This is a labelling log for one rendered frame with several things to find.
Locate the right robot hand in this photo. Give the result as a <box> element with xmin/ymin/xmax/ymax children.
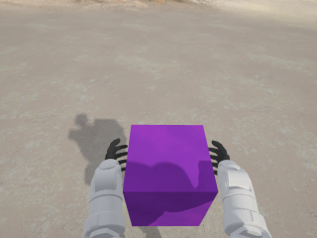
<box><xmin>208</xmin><ymin>140</ymin><xmax>230</xmax><ymax>176</ymax></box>

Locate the right robot forearm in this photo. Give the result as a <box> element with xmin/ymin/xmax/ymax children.
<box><xmin>217</xmin><ymin>160</ymin><xmax>272</xmax><ymax>238</ymax></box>

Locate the left robot forearm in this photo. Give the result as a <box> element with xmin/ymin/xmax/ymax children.
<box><xmin>82</xmin><ymin>159</ymin><xmax>126</xmax><ymax>238</ymax></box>

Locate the carton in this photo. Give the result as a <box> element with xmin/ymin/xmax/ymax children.
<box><xmin>123</xmin><ymin>124</ymin><xmax>219</xmax><ymax>226</ymax></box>

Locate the left robot hand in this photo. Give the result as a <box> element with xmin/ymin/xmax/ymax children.
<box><xmin>105</xmin><ymin>138</ymin><xmax>128</xmax><ymax>172</ymax></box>

